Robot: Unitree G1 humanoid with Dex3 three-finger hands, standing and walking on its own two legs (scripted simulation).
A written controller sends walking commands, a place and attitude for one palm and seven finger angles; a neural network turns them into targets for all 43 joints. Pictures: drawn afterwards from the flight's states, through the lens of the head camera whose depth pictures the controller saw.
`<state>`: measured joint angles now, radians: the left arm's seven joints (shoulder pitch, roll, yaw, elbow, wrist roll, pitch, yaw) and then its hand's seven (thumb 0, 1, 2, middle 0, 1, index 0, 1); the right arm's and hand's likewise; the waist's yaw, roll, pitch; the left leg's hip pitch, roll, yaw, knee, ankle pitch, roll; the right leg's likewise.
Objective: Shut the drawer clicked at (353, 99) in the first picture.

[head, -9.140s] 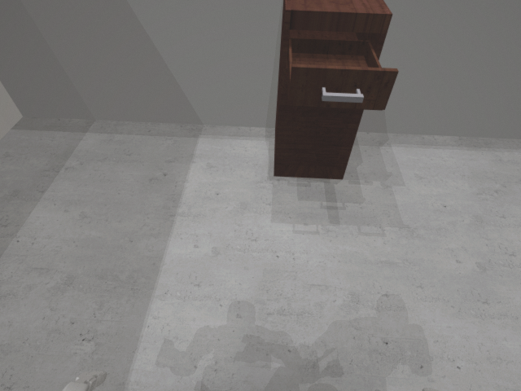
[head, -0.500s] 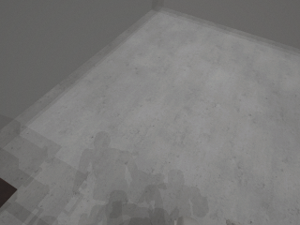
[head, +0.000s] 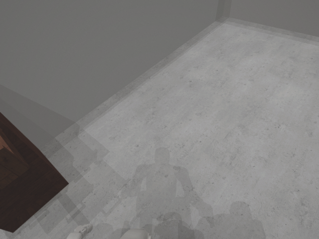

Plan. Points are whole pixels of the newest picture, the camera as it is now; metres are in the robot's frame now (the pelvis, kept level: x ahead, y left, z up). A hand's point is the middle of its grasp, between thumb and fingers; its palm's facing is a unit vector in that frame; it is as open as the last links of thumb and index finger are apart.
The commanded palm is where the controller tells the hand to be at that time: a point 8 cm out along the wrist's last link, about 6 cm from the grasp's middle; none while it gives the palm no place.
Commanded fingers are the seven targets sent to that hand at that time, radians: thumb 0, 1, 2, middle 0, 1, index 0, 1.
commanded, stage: turn to face it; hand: left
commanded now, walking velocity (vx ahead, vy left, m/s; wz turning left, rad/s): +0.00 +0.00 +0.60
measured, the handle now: out of the picture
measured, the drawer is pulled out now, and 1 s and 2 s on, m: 0.29 0.29 0.29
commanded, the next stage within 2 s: take the last steps up to it in 1.18 s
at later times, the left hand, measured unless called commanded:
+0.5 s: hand out of the picture -0.06 +0.28 -0.18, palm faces +0.36 -0.90 -0.26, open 7.4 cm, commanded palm none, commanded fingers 0.00 0.90 0.90 -0.20 -0.30 -0.20 -0.30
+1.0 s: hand out of the picture -0.04 +0.22 -0.14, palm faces +0.56 -0.78 -0.29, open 7.3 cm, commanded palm none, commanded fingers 0.00 0.90 0.90 -0.20 -0.30 -0.20 -0.30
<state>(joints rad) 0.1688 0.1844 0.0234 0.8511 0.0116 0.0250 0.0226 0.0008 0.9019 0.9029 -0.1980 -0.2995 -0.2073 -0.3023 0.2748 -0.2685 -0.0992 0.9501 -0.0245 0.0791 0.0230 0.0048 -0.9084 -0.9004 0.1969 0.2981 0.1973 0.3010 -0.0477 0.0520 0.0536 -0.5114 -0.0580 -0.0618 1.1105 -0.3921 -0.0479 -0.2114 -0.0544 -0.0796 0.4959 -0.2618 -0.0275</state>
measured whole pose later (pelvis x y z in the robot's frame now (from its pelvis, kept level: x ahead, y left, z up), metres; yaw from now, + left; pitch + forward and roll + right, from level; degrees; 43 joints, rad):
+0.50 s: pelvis -0.02 +0.05 -0.01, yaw +18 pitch -1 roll -1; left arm 0.25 0.29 0.08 0.95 0.02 0.08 0.01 0.00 0.91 0.90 -0.19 -0.30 -0.20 -0.30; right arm 0.14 -0.22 -0.04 0.89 -0.02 0.02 0.01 0.00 -0.91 -0.90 0.20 0.30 0.20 0.30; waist 0.03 -0.05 0.07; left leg -0.26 -0.01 0.02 0.56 -0.29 0.04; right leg -0.47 -0.12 -0.07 1.11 -0.45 0.09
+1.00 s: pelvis -0.02 +0.00 +0.00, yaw +36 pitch -2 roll +2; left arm 0.19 0.18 0.02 0.86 0.01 0.02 0.02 0.00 0.90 0.90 -0.20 -0.30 -0.21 -0.30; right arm 0.26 -0.26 -0.09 0.96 -0.03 0.08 0.02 0.00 -0.91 -0.90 0.20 0.30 0.20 0.30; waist -0.04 0.05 0.05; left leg -0.50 -0.05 -0.06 1.14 -0.39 -0.04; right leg -0.22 -0.06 -0.10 0.51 -0.27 -0.02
